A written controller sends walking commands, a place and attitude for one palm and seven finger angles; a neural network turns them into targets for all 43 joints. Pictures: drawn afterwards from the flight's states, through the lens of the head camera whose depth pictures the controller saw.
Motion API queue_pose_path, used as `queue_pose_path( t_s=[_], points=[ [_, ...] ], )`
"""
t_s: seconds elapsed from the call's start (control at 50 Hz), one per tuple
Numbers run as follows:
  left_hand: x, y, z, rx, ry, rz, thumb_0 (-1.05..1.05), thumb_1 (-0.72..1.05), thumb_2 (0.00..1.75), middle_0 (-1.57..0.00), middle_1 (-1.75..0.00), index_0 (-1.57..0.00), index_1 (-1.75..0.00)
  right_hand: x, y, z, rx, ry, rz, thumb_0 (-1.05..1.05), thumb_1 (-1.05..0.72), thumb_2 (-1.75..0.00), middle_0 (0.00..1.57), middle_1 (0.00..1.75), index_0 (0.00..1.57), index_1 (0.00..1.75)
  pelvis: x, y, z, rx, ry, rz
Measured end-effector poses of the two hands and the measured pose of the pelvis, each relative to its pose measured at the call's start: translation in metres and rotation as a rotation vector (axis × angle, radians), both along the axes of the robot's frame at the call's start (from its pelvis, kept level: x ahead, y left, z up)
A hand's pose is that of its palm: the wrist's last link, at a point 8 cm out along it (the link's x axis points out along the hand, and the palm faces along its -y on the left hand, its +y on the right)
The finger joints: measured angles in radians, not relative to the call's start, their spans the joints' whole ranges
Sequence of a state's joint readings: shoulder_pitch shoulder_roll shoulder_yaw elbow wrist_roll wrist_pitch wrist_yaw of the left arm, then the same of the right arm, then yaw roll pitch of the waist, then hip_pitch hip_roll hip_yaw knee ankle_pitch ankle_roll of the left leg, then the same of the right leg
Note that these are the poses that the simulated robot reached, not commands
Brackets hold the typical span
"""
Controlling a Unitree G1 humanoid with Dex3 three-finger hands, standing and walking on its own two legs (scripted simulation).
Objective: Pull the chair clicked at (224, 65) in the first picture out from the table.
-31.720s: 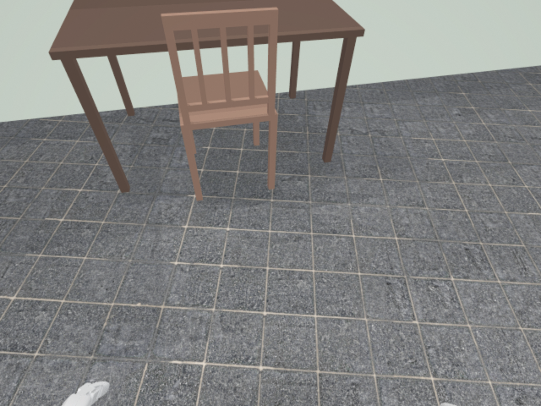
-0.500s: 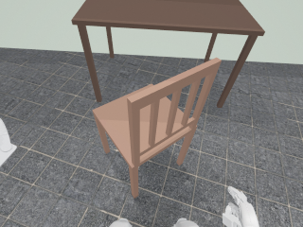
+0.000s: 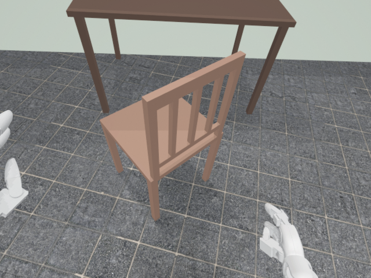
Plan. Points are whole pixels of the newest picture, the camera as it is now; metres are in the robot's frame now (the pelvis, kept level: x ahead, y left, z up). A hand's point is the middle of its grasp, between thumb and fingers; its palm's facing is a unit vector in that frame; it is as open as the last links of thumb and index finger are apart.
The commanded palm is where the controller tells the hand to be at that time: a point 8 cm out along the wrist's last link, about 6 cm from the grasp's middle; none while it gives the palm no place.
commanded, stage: stop stepping back and stand still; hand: left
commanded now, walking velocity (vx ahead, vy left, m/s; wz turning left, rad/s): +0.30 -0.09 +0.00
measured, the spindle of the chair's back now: (194, 117) +0.63 -0.01 -0.10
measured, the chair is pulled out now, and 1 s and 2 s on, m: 0.60 0.60 0.60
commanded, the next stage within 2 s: let the arm hang, fingers relaxed in 0.68 s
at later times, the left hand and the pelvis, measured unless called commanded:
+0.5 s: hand out of the picture +0.11 +0.27 +0.16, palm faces +0.45 -0.79 -0.42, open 7.5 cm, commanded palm +0.04 +0.30 +0.17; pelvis -0.09 +0.00 -0.01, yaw +2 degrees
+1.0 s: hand out of the picture +0.06 +0.19 -0.14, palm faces +0.09 -0.98 -0.18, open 7.4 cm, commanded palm none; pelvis -0.08 +0.01 -0.02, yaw +6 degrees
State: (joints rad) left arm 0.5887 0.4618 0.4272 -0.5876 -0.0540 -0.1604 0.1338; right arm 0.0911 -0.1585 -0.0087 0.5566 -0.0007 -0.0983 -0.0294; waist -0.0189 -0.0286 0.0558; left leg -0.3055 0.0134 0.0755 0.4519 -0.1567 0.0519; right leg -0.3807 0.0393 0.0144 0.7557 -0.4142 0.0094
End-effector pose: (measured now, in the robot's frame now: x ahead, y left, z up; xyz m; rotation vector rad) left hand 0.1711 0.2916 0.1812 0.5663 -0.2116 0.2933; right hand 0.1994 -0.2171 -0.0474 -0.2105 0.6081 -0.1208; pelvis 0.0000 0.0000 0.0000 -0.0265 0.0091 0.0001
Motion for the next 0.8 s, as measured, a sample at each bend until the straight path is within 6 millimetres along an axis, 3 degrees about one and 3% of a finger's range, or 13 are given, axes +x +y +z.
queue_pose_path(
  t_s=[0.1, 0.24, 0.34, 0.44, 0.52, 0.62, 0.72, 0.8],
  points=[
    [-0.042, -0.011, 0.007, 0.027, -0.014, 0.008, 0.02, 0.88, 0.89, -0.21, -0.30, -0.21, -0.30, -0.045, -0.012, -0.003, 0.013, -0.016, -0.024, 0.01, -0.90, -0.89, 0.21, 0.30, 0.20, 0.30, -0.021, -0.011, -0.004, 0.015, -0.024, -0.005],
    [-0.088, -0.004, -0.002, -0.056, -0.059, 0.148, 0.02, 0.88, 0.89, -0.21, -0.30, -0.21, -0.30, -0.111, -0.043, -0.028, -0.032, 0.119, -0.050, 0.01, -0.90, -0.89, 0.21, 0.30, 0.20, 0.30, -0.051, -0.019, -0.003, 0.016, -0.044, 0.008],
    [-0.096, 0.000, -0.015, -0.128, -0.104, 0.148, 0.02, 0.89, 0.90, -0.21, -0.30, -0.21, -0.30, -0.148, -0.056, -0.030, -0.089, 0.157, -0.090, 0.02, -0.90, -0.90, 0.21, 0.30, 0.20, 0.30, -0.066, -0.014, -0.006, 0.015, -0.029, 0.024],
    [-0.101, 0.006, -0.019, -0.111, -0.128, 0.094, 0.02, 0.89, 0.90, -0.21, -0.30, -0.21, -0.30, -0.168, -0.049, -0.027, -0.115, 0.121, -0.124, 0.02, -0.90, -0.90, 0.20, 0.30, 0.20, 0.30, -0.085, -0.003, -0.014, 0.011, -0.038, 0.031],
    [-0.111, 0.011, 0.001, -0.020, -0.120, 0.082, 0.02, 0.88, 0.90, -0.21, -0.30, -0.21, -0.30, -0.178, -0.029, -0.024, -0.047, 0.087, -0.125, 0.02, -0.90, -0.90, 0.20, 0.30, 0.20, 0.30, -0.086, 0.000, -0.006, 0.002, -0.037, 0.046],
    [-0.124, 0.021, 0.017, 0.051, -0.128, 0.131, 0.02, 0.89, 0.90, -0.21, -0.30, -0.21, -0.30, -0.174, -0.008, -0.038, 0.012, 0.136, -0.062, 0.01, -0.90, -0.90, 0.20, 0.30, 0.20, 0.30, -0.084, 0.000, -0.003, -0.012, -0.022, 0.051],
    [-0.122, 0.028, -0.013, 0.000, -0.049, 0.204, 0.01, 0.89, 0.90, -0.20, -0.30, -0.21, -0.30, -0.155, -0.004, -0.062, 0.026, 0.173, -0.007, 0.01, -0.90, -0.89, 0.21, 0.30, 0.20, 0.30, -0.085, 0.000, -0.016, -0.024, -0.025, 0.056],
    [-0.113, 0.028, -0.043, -0.103, 0.000, 0.198, 0.02, 0.89, 0.90, -0.20, -0.30, -0.21, -0.30, -0.140, -0.005, -0.057, -0.004, 0.185, 0.021, 0.02, -0.90, -0.89, 0.21, 0.30, 0.20, 0.30, -0.079, 0.007, -0.016, -0.012, -0.033, 0.068]
  ],
)
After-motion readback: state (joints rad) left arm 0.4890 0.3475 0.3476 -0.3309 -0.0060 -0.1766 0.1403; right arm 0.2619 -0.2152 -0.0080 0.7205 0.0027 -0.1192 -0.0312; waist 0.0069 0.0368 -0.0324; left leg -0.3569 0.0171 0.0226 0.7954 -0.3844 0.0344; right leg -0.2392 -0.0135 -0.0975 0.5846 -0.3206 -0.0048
